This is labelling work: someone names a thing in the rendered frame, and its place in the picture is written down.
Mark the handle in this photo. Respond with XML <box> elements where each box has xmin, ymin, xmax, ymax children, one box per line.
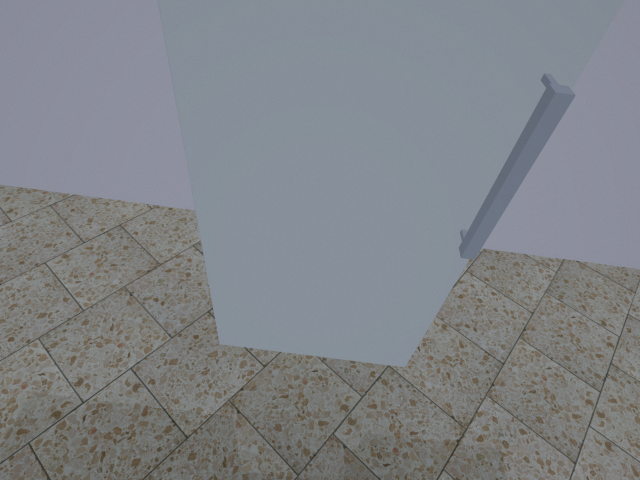
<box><xmin>459</xmin><ymin>73</ymin><xmax>576</xmax><ymax>260</ymax></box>

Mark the fridge door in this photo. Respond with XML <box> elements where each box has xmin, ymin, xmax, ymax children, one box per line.
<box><xmin>159</xmin><ymin>0</ymin><xmax>625</xmax><ymax>367</ymax></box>

